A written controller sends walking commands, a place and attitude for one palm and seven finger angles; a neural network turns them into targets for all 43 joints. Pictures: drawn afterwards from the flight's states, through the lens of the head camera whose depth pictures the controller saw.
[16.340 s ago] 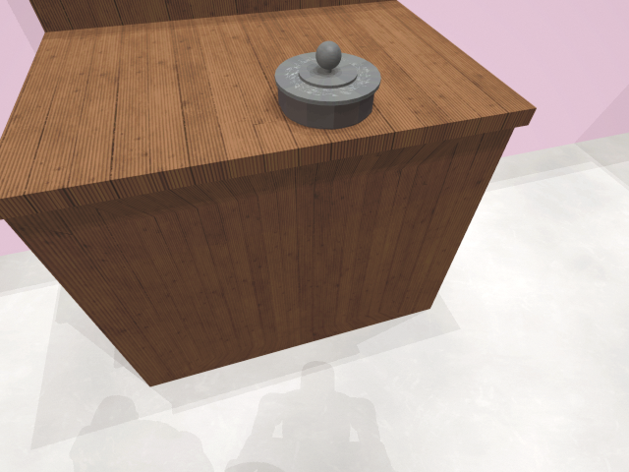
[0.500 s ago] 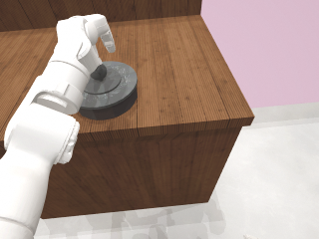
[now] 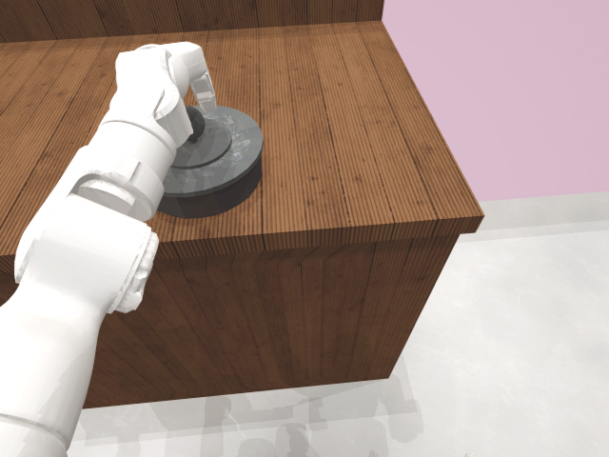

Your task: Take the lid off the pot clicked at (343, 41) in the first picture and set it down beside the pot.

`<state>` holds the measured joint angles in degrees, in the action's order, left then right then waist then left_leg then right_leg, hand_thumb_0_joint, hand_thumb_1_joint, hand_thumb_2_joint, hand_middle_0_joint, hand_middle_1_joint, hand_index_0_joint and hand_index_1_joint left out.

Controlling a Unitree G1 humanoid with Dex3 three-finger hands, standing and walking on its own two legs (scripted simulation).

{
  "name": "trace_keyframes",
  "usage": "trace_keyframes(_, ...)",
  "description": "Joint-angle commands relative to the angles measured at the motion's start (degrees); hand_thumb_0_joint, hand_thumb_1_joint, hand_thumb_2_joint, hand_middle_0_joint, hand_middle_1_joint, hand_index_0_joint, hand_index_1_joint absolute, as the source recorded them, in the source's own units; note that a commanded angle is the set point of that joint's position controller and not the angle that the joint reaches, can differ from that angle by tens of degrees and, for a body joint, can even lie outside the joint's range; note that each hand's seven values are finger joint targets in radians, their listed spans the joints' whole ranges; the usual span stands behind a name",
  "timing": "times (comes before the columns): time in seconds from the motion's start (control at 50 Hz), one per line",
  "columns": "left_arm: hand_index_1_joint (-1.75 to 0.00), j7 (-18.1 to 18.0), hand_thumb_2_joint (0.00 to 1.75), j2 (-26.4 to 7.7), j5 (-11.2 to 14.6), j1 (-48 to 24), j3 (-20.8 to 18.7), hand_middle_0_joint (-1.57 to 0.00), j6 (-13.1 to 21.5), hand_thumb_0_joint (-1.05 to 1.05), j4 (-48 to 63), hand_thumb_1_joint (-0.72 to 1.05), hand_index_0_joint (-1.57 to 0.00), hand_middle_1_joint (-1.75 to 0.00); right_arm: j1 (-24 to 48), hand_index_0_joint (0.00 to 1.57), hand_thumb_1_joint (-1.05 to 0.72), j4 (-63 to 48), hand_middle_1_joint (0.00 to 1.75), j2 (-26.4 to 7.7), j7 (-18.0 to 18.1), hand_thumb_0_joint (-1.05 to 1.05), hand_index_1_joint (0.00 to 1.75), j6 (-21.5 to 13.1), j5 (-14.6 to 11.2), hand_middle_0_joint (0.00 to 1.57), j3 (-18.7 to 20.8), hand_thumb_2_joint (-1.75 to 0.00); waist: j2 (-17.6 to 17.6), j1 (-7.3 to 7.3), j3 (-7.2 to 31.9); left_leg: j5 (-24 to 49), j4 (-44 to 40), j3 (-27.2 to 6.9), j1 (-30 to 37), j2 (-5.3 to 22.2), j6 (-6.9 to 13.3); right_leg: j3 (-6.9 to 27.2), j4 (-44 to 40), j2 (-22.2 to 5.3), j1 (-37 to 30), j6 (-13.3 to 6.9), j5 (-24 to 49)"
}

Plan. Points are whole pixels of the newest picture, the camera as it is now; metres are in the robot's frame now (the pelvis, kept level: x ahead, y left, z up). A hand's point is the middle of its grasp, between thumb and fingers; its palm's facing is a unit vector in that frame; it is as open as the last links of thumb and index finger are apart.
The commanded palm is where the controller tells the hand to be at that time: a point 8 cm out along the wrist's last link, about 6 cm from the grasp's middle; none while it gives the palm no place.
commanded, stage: lower the open fingers around the knob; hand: left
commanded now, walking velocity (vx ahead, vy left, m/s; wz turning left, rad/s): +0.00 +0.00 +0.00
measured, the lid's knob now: (187, 123) +0.53 +0.15 +0.17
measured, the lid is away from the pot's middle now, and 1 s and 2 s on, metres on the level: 0.00 0.00 0.00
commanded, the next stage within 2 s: close the fingers and squeeze the knob in 0.52 s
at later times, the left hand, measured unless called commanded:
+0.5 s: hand (181, 122) +0.49 +0.14 +0.19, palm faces -0.35 -0.09 -0.93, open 9.9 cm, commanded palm +0.48 +0.15 +0.25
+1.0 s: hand (188, 118) +0.50 +0.13 +0.20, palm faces -0.36 -0.10 -0.93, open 9.5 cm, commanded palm +0.49 +0.14 +0.25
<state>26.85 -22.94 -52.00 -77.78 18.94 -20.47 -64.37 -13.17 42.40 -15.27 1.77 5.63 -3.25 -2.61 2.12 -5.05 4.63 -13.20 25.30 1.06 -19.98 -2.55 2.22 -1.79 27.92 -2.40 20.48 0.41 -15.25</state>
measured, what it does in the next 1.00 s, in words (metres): stands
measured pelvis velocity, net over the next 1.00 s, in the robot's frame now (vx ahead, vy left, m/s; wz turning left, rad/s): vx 0.01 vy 0.00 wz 0.00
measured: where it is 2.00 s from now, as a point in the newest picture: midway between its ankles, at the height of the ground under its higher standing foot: outside the picture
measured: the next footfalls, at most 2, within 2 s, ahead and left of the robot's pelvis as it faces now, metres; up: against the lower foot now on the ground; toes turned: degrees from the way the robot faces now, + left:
none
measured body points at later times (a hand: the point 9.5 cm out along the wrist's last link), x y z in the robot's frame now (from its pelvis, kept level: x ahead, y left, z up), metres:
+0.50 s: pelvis +0.01 +0.00 +0.00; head +0.04 -0.02 +0.45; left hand +0.51 +0.15 +0.25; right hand +0.07 -0.26 -0.14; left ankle -0.01 +0.10 -0.74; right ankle -0.02 -0.12 -0.74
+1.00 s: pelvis +0.01 +0.00 +0.00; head +0.04 -0.02 +0.45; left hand +0.51 +0.13 +0.25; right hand +0.07 -0.27 -0.14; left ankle -0.01 +0.10 -0.74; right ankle -0.02 -0.12 -0.74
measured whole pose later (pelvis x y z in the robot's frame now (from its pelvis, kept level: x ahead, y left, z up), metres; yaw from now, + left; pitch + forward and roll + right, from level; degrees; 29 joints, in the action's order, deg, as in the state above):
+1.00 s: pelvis +0.01 +0.00 +0.00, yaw +0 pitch +9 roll +1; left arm 26.9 -24.2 -52.0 -76.5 16.7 -17.5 -65.5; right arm -14.7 43.1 -16.0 2.3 5.7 -3.1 -1.7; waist 2.5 -6.2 5.3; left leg -13.9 25.9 1.0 -20.9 -2.0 2.0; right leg -1.7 27.9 -1.8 21.2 0.2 -15.6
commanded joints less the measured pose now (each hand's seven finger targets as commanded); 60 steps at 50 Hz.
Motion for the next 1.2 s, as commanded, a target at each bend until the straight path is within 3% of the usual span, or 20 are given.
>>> trace_keyframes(0.0,-0.08,-1.9,1.74,-12.7,-1.7,-30.3,-4.6,-0.89,1.0,0.0,6.6,-0.41,-0.89,-0.08,-0.9,0.2,-0.9,-5.1,0.3,-8.3,0.9,0.0,0.3,-1.8,0.4,0.2,2.6,-0.9,-5.4,-1.23,21.5,14.8,-0.3,-2.1,11.8,-1.2,1.5,0.4,-2.1,3.4,-5.3,-2.3,17.1)
trace_keyframes(0.08,-0.08,-1.9,1.74,-11.8,-1.3,-32.8,-3.3,-0.89,2.7,0.0,8.6,-0.41,-0.89,-0.08,-1.8,0.2,-0.9,-5.1,0.3,-8.5,1.1,0.0,0.3,-2.5,0.3,0.2,2.9,-0.9,-3.7,-1.82,22.9,16.6,0.1,-2.2,12.8,-1.2,1.7,0.4,-2.1,3.5,-4.8,-2.1,18.2)
trace_keyframes(0.18,-0.08,-2.8,1.74,-17.3,-1.8,-33.2,-8.1,-0.89,5.3,0.0,13.1,-0.41,-0.89,-0.08,-3.3,0.2,-0.9,-5.0,0.3,-8.4,1.1,0.0,0.3,-4.1,0.7,0.2,3.6,-0.9,0.1,-0.5,28.7,26.7,2.0,-3.2,17.8,-0.5,1.6,0.8,-1.2,3.5,-5.7,-2.0,22.2)
trace_keyframes(0.2,-0.08,-2.6,1.74,-14.8,-1.8,-31.7,-6.3,-0.89,5.2,0.0,11.3,-0.41,-0.89,-0.08,-3.5,0.2,-0.9,-4.8,0.3,-8.2,1.0,0.0,0.3,-4.1,0.6,0.2,3.5,-0.9,-0.5,-0.69,26.4,26.7,1.8,-3.2,16.9,-0.6,1.6,0.5,-1.5,3.6,-4.8,-2.0,21.5)
trace_keyframes(0.28,-0.08,-2.3,1.74,-15.5,-1.9,-25.7,-7.0,-0.89,3.6,0.0,6.8,-0.41,-0.89,-0.08,-4.0,0.2,-0.9,-4.3,0.3,-9.0,0.5,0.0,0.3,-3.3,0.3,0.2,3.6,-0.9,-3.7,-0.14,20.7,25.7,1.0,-2.3,13.2,-0.5,1.7,0.1,-2.1,3.7,-5.0,-1.9,21.8)
trace_keyframes(0.3,-0.08,-2.3,1.74,-17.4,-1.6,-26.0,-8.4,-0.89,3.5,0.0,8.2,-0.41,-0.89,-0.08,-3.7,0.2,-0.9,-4.8,0.3,-9.0,0.5,0.0,0.3,-3.2,0.3,0.2,3.6,-0.9,-4.2,0.29,21.5,24.9,0.8,-1.9,12.7,-0.7,1.9,0.4,-2.0,3.7,-6.5,-1.9,22.8)
trace_keyframes(0.36,-0.08,-1.8,1.74,-15.0,-0.9,-27.6,-6.7,-0.89,4.2,0.0,14.5,-0.41,-0.89,-0.08,-2.4,0.2,-0.9,-5.9,0.3,-8.6,0.2,0.0,0.3,-3.4,0.4,0.2,3.8,-0.9,-1.6,0.45,26.6,32.0,2.1,-2.8,17.1,-0.3,1.8,0.5,-1.1,3.4,-6.9,-1.7,25.3)
trace_keyframes(0.4,-0.08,-1.2,1.74,-10.7,-0.6,-27.5,-3.3,-0.89,4.0,0.0,14.6,-0.41,-0.89,-0.08,-2.3,0.2,-0.9,-5.6,0.3,-8.3,0.0,0.0,0.3,-3.3,0.2,0.2,4.0,-0.9,-2.1,-0.59,24.2,32.3,2.6,-3.0,18.3,-0.1,1.8,0.2,-1.6,3.7,-3.9,-1.6,23.8)
trace_keyframes(0.44,-0.08,-1.0,1.74,-10.7,0.8,-27.8,-3.4,-0.89,3.8,0.0,17.1,-0.41,-0.89,-0.08,-1.8,0.2,-0.9,-5.9,0.3,-8.7,-0.1,0.0,0.3,-3.1,0.2,0.2,4.1,-0.9,-1.0,-0.57,24.2,32.4,2.3,-3.1,19.2,-0.2,1.8,-0.2,-2.0,3.7,-3.8,-1.9,23.6)
trace_keyframes(0.46,-0.08,-1.1,1.74,-13.6,-0.1,-27.7,-6.3,-0.89,3.6,0.0,15.5,-0.41,-0.89,-0.08,-2.1,0.2,-0.9,-5.4,0.3,-8.5,0.0,0.0,0.3,-3.0,0.3,0.2,4.1,-0.9,-3.3,-0.35,24.7,31.4,2.5,-3.1,18.9,-0.2,1.9,0.2,-1.6,3.7,-4.3,-1.7,23.4)
trace_keyframes(0.56,-0.08,-1.7,1.74,-15.8,-1.0,-28.9,-7.2,-0.89,2.7,0.0,10.8,-0.41,-0.89,-0.08,-1.8,0.2,-0.9,-4.5,0.3,-8.4,0.6,0.0,0.3,-2.2,0.2,0.2,3.3,-0.9,-5.5,-0.4,21.9,24.8,1.4,-2.4,14.5,-1.0,2.0,0.3,-1.8,3.5,-5.8,-1.9,22.7)
trace_keyframes(0.6,-0.08,-1.7,1.74,-13.6,-1.0,-30.8,-5.0,-0.89,2.3,0.0,10.9,-0.41,-0.89,-0.08,-1.1,0.2,-0.9,-4.9,0.3,-8.1,0.7,0.0,0.3,-2.2,-0.1,0.2,3.1,-0.9,-5.7,-0.87,20.5,20.9,0.5,-2.2,13.6,-1.2,1.9,0.1,-2.1,3.4,-5.0,-1.9,20.8)
trace_keyframes(0.62,-0.68,-1.7,0.99,-13.5,-1.1,-30.8,-4.8,-0.51,2.5,0.0,11.3,-0.11,-0.51,-0.68,-0.6,0.2,-0.9,-5.2,0.3,-8.1,0.7,0.0,0.3,-2.3,-0.1,0.2,3.2,-0.9,-5.1,-0.76,21.3,21.2,0.6,-2.2,14.2,-1.1,1.9,0.3,-2.0,3.2,-5.1,-2.0,20.8)
trace_keyframes(0.68,-0.74,-1.2,1.0,-9.4,-0.9,-29.5,-1.7,-0.51,1.9,0.0,8.8,-0.09,-0.51,-0.74,-0.6,0.2,-0.9,-4.9,0.3,-8.1,0.7,0.0,0.3,-1.4,-0.1,0.2,3.0,-0.9,-4.7,-1.81,19.4,20.0,0.8,-2.1,13.3,-1.1,1.7,0.1,-2.2,3.3,-3.4,-2.0,19.9)
trace_keyframes(0.78,-0.82,-1.4,1.0,-12.8,-1.2,-32.5,-4.2,-0.51,2.6,0.0,10.6,-0.04,-0.51,-0.82,-0.4,0.2,-0.9,-5.2,0.3,-8.2,1.0,0.0,0.3,-1.2,0.2,0.2,3.1,-0.9,-3.4,-1.76,23.7,20.9,1.6,-2.1,14.3,-1.2,1.7,0.6,-1.5,3.3,-5.0,-2.1,21.5)
trace_keyframes(0.88,-0.89,-1.8,1.0,-10.6,-1.3,-34.4,-2.5,-0.52,3.0,0.0,10.3,0.01,-0.52,-0.89,-1.4,0.2,-0.9,-4.7,0.3,-8.1,1.0,0.0,0.3,-1.6,0.1,0.2,3.1,-0.9,-1.9,-2.22,22.8,21.0,1.2,-2.7,15.3,-0.9,1.4,0.1,-1.9,3.6,-2.8,-2.2,19.4)
trace_keyframes(0.92,-0.91,-2.0,0.99,-14.6,-1.6,-32.4,-6.1,-0.53,3.1,0.0,9.5,0.03,-0.53,-0.91,-1.7,0.2,-0.9,-4.7,0.3,-8.3,1.1,0.0,0.3,-2.0,0.3,0.2,3.2,-0.9,-2.3,-1.05,24.3,22.8,1.4,-2.9,15.2,-0.8,1.5,0.4,-1.5,3.5,-4.8,-2.3,20.8)
trace_keyframes(1.0,-0.95,-2.2,0.98,-13.2,-1.9,-31.4,-4.3,-0.55,2.3,0.0,6.0,0.07,-0.55,-0.95,-2.5,0.2,-0.9,-4.1,0.3,-8.6,1.2,0.0,0.3,-1.6,0.0,0.2,3.0,-0.9,-5.3,-1.72,20.3,18.0,0.1,-2.3,11.5,-1.0,1.7,0.1,-2.3,3.7,-4.6,-2.1,18.9)
trace_keyframes(1.08,-0.98,-2.2,0.96,-13.0,-1.6,-32.8,-4.5,-0.57,3.0,0.0,7.9,0.11,-0.57,-0.98,-2.7,0.2,-0.9,-4.3,0.3,-8.7,1.2,0.0,0.3,-2.2,0.4,0.2,3.3,-0.9,-4.3,-1.59,23.8,21.2,0.8,-2.6,13.7,-0.9,1.8,0.4,-1.8,3.7,-5.1,-2.0,20.6)
trace_keyframes(1.18,-1.01,-2.4,0.93,-18.5,-2.2,-31.0,-9.1,-0.6,3.9,0.0,10.3,0.17,-0.6,-1.01,-3.2,0.2,-0.9,-4.8,0.3,-8.8,1.1,0.0,0.3,-3.0,0.8,0.2,3.5,-0.9,-3.6,0.1,27.5,26.2,1.6,-2.3,14.7,-0.7,2.1,0.9,-1.1,3.4,-8.4,-1.8,24.5)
